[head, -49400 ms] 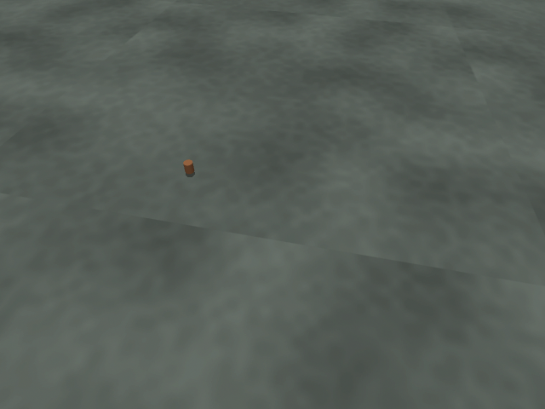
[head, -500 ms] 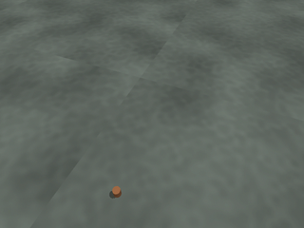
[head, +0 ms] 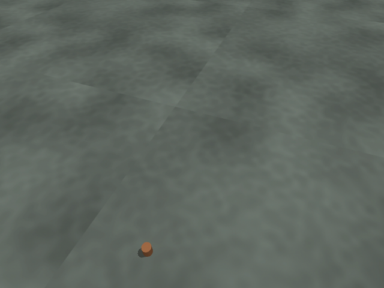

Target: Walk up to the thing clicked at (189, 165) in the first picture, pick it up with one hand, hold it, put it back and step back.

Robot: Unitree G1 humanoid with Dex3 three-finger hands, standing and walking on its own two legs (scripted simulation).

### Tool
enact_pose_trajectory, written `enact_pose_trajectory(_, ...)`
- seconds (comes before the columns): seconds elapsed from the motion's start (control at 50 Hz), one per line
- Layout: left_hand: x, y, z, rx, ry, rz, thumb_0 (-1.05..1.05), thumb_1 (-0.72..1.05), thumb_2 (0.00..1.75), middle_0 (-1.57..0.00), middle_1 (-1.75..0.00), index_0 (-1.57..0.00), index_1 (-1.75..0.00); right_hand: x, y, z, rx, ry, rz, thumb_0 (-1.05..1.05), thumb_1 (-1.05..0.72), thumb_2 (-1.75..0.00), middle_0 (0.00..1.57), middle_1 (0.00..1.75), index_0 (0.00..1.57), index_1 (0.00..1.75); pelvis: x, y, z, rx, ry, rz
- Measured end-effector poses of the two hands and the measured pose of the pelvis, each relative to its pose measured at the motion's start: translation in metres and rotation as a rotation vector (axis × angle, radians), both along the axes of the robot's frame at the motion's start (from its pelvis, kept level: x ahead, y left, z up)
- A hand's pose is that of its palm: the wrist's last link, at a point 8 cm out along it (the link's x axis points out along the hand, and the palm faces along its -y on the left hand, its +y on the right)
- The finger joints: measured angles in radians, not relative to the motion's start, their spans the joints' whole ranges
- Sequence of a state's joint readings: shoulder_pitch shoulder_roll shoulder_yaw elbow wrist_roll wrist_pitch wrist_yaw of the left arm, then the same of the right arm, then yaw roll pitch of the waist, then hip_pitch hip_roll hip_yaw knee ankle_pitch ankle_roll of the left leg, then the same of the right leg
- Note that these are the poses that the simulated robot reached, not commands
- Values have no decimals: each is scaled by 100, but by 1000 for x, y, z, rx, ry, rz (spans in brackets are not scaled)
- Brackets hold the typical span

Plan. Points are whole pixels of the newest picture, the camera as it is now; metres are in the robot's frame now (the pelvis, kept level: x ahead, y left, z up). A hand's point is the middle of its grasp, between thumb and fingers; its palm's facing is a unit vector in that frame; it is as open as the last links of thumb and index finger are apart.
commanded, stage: stand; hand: left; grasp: from above
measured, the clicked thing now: (147, 249) +0.48 +0.24 -0.75
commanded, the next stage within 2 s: step back in 1.52 s
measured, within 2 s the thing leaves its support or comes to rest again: neither
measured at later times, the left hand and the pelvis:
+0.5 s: hand out of the picture +0.07 +0.23 -0.16, palm faces +0.00 -0.94 -0.33, open 7.4 cm; pelvis +0.00 -0.01 +0.00, yaw -1 degrees
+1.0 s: hand out of the picture +0.08 +0.23 -0.16, palm faces -0.01 -0.94 -0.34, open 7.4 cm; pelvis +0.01 -0.01 +0.00, yaw -1 degrees
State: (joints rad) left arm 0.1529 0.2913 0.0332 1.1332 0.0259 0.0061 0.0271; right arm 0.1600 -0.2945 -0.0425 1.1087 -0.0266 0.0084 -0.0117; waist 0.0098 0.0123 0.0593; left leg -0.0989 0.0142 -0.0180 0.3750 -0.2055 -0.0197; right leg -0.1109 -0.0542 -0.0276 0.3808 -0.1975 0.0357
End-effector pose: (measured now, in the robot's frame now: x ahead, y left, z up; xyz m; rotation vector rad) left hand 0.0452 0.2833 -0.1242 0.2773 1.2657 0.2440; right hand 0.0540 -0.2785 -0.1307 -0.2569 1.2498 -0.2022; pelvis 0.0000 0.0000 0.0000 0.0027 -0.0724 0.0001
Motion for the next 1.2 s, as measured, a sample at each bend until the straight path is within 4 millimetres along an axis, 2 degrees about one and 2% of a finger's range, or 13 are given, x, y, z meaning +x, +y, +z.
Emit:
enact_pose_trajectory(0.24,7,-5,1,-4,5,-12,1,90,90,-21,-30,-21,-30,-4,-11,2,-11,22,-3,1,-90,-90,20,30,20,30,2,-5,1,-2,5,-4)
enact_pose_trajectory(0.56,24,-6,5,-2,-22,-34,1,90,90,-21,-30,-21,-30,5,-15,4,-9,6,3,1,-90,-90,20,30,20,30,4,-8,2,-1,10,-9)
enact_pose_trajectory(1.2,33,-5,5,-1,-11,-51,1,90,90,-21,-30,-21,-30,9,-23,6,-16,17,-1,1,-90,-90,20,30,20,30,11,-11,3,2,27,-17)
